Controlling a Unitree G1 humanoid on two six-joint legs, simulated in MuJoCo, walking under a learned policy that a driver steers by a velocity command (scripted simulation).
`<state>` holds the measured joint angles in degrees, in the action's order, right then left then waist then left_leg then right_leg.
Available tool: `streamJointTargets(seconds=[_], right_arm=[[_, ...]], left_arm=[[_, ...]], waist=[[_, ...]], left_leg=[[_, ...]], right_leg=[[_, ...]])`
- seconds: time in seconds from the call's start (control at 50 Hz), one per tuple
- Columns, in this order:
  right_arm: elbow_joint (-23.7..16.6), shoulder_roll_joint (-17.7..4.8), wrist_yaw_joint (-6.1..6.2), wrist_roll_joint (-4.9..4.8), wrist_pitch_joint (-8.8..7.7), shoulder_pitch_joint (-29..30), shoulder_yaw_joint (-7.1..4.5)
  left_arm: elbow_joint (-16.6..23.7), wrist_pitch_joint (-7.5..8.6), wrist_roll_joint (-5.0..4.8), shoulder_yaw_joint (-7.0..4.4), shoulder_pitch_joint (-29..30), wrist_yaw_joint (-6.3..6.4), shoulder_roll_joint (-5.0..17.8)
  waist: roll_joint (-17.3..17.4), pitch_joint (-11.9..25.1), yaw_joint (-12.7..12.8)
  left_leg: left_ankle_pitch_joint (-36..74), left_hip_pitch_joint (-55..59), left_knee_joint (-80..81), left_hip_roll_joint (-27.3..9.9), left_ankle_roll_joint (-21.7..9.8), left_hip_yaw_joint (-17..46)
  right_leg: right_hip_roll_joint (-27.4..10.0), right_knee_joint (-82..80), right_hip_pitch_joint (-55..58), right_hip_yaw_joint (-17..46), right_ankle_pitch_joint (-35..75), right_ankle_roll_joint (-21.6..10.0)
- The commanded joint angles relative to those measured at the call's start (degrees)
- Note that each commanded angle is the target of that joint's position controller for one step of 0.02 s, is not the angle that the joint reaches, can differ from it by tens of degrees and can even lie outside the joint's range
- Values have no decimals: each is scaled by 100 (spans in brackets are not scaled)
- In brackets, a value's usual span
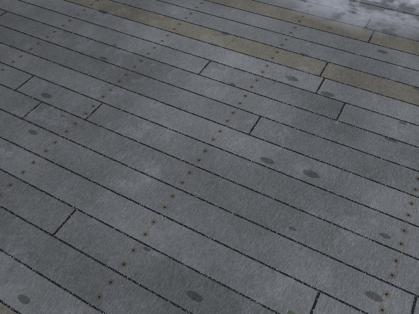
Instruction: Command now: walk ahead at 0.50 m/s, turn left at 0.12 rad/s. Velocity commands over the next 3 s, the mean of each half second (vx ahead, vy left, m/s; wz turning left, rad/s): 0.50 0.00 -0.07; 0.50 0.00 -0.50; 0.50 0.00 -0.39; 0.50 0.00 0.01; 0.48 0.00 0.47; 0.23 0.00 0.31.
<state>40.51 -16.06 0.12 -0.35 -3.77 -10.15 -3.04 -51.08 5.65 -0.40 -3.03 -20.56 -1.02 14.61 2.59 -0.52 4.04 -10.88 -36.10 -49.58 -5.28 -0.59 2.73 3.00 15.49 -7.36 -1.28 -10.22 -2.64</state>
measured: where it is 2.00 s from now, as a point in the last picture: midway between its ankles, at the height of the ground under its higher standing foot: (309, 173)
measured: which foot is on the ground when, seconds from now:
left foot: up 0.00-0.20, down 0.22-0.78, up 0.80-1.00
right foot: down 0.00-0.22, up 0.24-0.76, down 0.78-1.00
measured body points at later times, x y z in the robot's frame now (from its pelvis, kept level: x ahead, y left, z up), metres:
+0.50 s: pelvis +0.27 +0.07 +0.00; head +0.29 +0.08 +0.45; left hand +0.41 +0.34 -0.12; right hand +0.31 -0.21 -0.12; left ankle +0.25 +0.15 -0.75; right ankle +0.36 -0.12 -0.67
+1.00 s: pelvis +0.54 -0.03 +0.00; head +0.57 -0.05 +0.44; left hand +0.72 +0.20 -0.11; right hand +0.61 -0.34 -0.10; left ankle +0.65 +0.13 -0.67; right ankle +0.53 -0.09 -0.75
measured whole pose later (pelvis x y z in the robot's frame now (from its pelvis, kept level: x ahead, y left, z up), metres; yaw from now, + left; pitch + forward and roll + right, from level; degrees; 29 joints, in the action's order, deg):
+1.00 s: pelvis +0.54 -0.03 +0.00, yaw -22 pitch +2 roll +0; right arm 41.3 -17.1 0.2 0.6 -6.1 -7.6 -3.2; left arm -42.0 2.8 -0.6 -4.2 -17.0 -0.9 15.8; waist 1.4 -2.3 1.8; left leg -16.9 -34.6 -58.5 -5.8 2.3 4.2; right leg 6.6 21.3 -13.3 3.1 -9.5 -6.1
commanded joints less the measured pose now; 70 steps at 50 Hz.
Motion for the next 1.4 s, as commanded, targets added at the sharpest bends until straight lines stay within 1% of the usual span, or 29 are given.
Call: streamJointTargets(seconds=[0.02, 0.14, 0.18, 0.22, 0.24, 0.26, 0.28, 0.3, 0.34, 0.44, 0.56, 0.66, 0.72, 0.76, 0.78, 0.8, 0.82, 0.84, 0.9, 0.96, 1.06, 1.16, 1.2, 1.24, 1.26, 1.28, 1.3, 1.34, 1.4], right_arm=[[-465, -121, -48, -16, -103, 433, 17], [-777, -252, -193, -96, -157, 1219, -6], [-735, -422, -213, -76, -180, 916, -81], [-314, -878, -136, -10, -163, -565, -318], [-218, -1413, -80, 119, -121, -1417, -441], [-125, -1393, -108, 56, -82, -1625, -422], [-125, -940, -108, 22, -86, -1455, -292], [-160, -787, -107, -6, -101, -1029, -227], [-178, -485, -147, 67, -163, -408, -142], [115, -504, -115, 149, -351, -295, -207], [382, -700, 27, 102, -299, -541, -251], [666, -850, 79, -1, -90, -1017, -314], [637, -1056, 146, -36, 51, -891, -366], [585, -1175, 205, -56, 135, -725, -383], [493, -1119, 232, -36, 100, -683, -341], [202, -208, 106, 185, -68, -1263, -55], [120, -477, 8, 6, -335, -852, -49], [-69, -768, -53, -217, -470, -215, -135], [-49, -797, 16, 42, -455, -142, -186], [-89, -607, 15, 113, -258, -267, -172], [-383, -312, -17, 108, -236, 797, -34], [-558, -608, -127, -20, -332, 1220, -128], [-483, -713, -155, -18, -388, 907, -184], [-271, -918, -117, 99, -448, -36, -307], [-210, -1248, -90, 168, -448, -815, -376], [133, -1606, -165, 146, -362, -1314, -497], [35, -1045, -192, -10, -352, -1187, -367], [-48, -688, -165, 54, -284, -628, -226], [40, -466, -141, 101, -279, -407, -134]], left_arm=[[346, 50, -64, -202, 235, 47, 996], [68, -107, -120, -202, -255, 64, 1116], [51, -172, -124, -231, -159, 92, 1231], [131, -193, -76, -156, -50, 121, 1075], [335, -112, 43, 4, -320, 114, 613], [278, 0, 0, 114, -673, 82, 320], [310, 46, -178, -55, -230, 50, 914], [432, 54, -239, -91, 177, 43, 1014], [419, -42, -120, -128, 339, 78, 874], [446, -309, -125, -136, 356, 113, 523], [787, -245, -58, -71, 1326, -52, 346], [1295, -242, -73, -16, 2122, -228, 293], [1465, -264, -91, -111, 1945, -310, 474], [1259, -289, -110, -348, 761, -268, 889], [1039, -330, -97, -552, -208, -158, 1318], [1007, -330, -128, -670, -336, -73, 1972], [1149, -269, -83, -550, -515, -68, 1639], [1120, -220, -28, -455, -343, -70, 1301], [1352, -184, -14, -288, 691, -36, 779], [1426, -167, -23, -320, 775, 31, 907], [1315, -237, -88, -384, 412, 171, 1112], [1186, -311, -134, -379, 20, 199, 1066], [1179, -324, -89, -373, 82, 211, 1025], [1206, -314, -34, -247, 98, 184, 676], [1281, -292, 82, -122, -186, 178, 358], [1317, -229, -163, -68, -963, 173, 214], [1183, -220, -216, -163, -683, 189, 808], [1384, -227, -86, -204, 413, 189, 963], [1439, -191, -37, -181, 502, 121, 671]], waist=[[-679, -49, -73], [-750, -261, 73], [-810, -89, -214], [-608, 869, -942], [387, 1787, -1063], [1356, 2295, -968], [741, 1587, -1059], [500, 872, -929], [255, 270, -563], [151, -45, -299], [-29, -310, -608], [-87, -537, -872], [199, -186, -595], [290, 518, 112], [-58, 1029, 584], [-1633, 1523, -8], [-1138, 2380, 268], [-819, 1624, 403], [-299, 466, -329], [-376, 283, -545], [-644, 70, -167], [-824, 105, -41], [-994, 145, -218], [-878, 694, -681], [-48, 1500, -845], [1963, 1877, -560], [1056, 1316, -757], [74, 322, -784], [323, 111, -484]], left_leg=[[930, 44, 956, 7, 40, -125], [896, 273, 1866, 234, -140, -234], [627, 873, 2124, 387, -312, -353], [829, 3140, 2206, 330, -658, -296], [718, 5296, 2082, -1110, -1312, 1635], [-223, 5974, 2893, -1857, -1791, 3613], [-798, 5432, 3089, -1663, -1534, 3235], [-527, 4598, 3247, -1480, -1328, 2395], [153, 3333, 3696, -1043, -1141, 1370], [1260, 2685, 4238, -871, -1120, 150], [1599, 3037, 4364, -751, -872, -841], [2260, 4153, 3939, -1089, -803, -1125], [4660, 4440, 3028, -1123, -624, -1369], [5649, 4052, 1321, -946, -420, -1534], [4413, 2870, -231, -695, -183, -1559], [-1274, 69, -2412, 410, 213, -1273], [-2370, -719, -3260, 794, 175, 126], [-1859, -1196, -3160, 447, 31, 342], [-949, -298, -1810, -99, 54, 248], [-676, 131, -1084, -109, 307, 95], [1213, 592, 1102, 286, 478, -72], [1266, 936, 2041, 495, 327, 176], [922, 1199, 2149, 448, 132, 122], [850, 2648, 2340, 218, -252, 170], [751, 4164, 2202, -788, -682, 1302], [-974, 5432, 3068, -1750, -1578, 4076], [-2305, 5150, 3371, -1677, -1450, 4319], [-1311, 3859, 3442, -1215, -1135, 2743], [44, 3016, 3751, -734, -1117, 1724]], right_leg=[[-1359, -740, 26, 829, 1368, -902], [-1695, -405, 658, 837, 1465, -735], [-1732, 56, 829, 765, 2337, -605], [-1259, 1852, 165, 311, 3122, -307], [-662, 3987, -1741, -50, 1251, 46], [-80, 5228, -3077, 481, -2336, 149], [-407, 5762, -3639, 842, -2190, 77], [-653, 5656, -3736, 700, -1618, 29], [-1000, 5137, -3238, 656, -837, 89], [-1042, 4637, -3139, 874, 174, 271], [-886, 2826, -3161, 478, 1684, 231], [-789, 2126, -3594, 83, 1076, 2], [-363, 2048, -2855, -417, 211, -282], [72, 1778, -1135, -575, 129, -608], [-184, 1477, 613, 119, 393, -900], [-1769, 1345, 2871, 3143, 116, -1965], [-2293, 420, 3399, 4947, -391, -2377], [-2078, 268, 2948, 4045, -84, -2003], [-1427, 39, 584, 2426, 1303, -1554], [-1232, -236, -324, 2011, 1830, -1563], [-705, -153, -921, 1417, 1269, -1110], [-996, 382, -347, 2172, 406, -899], [-1157, 714, -69, 2363, 517, -799], [-736, 1858, -224, 2042, 1080, -513], [-285, 3526, -1076, 1564, -157, -276], [324, 5202, -2996, 1020, -2351, 59], [-27, 5820, -3649, 1321, -2174, 94], [-404, 5732, -3633, 993, -1282, 92], [-784, 4894, -3076, 759, -791, 109]])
